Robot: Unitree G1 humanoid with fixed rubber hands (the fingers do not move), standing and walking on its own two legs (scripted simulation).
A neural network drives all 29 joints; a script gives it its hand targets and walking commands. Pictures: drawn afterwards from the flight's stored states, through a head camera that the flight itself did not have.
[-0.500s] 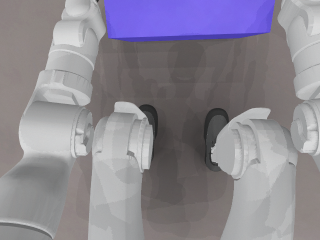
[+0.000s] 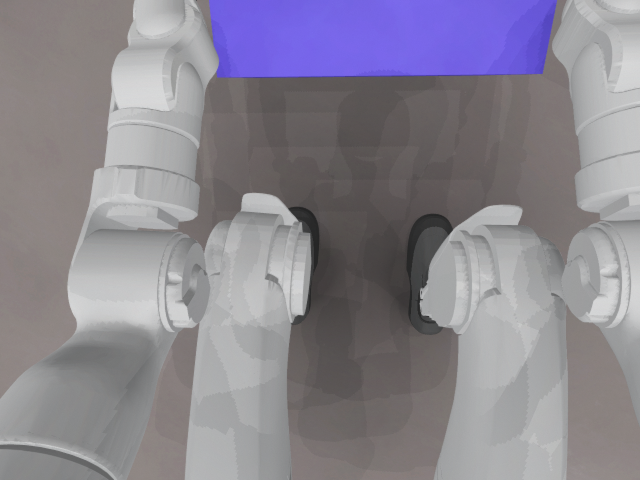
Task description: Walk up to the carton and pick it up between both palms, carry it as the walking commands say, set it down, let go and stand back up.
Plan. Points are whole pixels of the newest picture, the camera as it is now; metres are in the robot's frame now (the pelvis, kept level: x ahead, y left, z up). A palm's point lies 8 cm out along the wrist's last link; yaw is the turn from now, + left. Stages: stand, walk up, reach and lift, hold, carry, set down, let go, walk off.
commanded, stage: reach and lift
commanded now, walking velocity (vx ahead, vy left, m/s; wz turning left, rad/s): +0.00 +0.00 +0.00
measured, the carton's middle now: out of the picture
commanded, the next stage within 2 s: none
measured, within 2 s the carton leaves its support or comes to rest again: neither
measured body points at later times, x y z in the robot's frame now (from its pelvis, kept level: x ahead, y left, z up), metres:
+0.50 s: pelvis -0.01 +0.00 +0.05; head +0.34 +0.00 +0.31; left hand +0.52 +0.19 -0.08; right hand +0.54 -0.17 -0.09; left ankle +0.14 +0.11 -0.36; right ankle +0.14 -0.12 -0.36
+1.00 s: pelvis -0.03 +0.01 +0.10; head +0.31 +0.01 +0.39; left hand +0.50 +0.19 -0.01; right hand +0.53 -0.17 -0.01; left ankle +0.14 +0.11 -0.36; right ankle +0.14 -0.12 -0.36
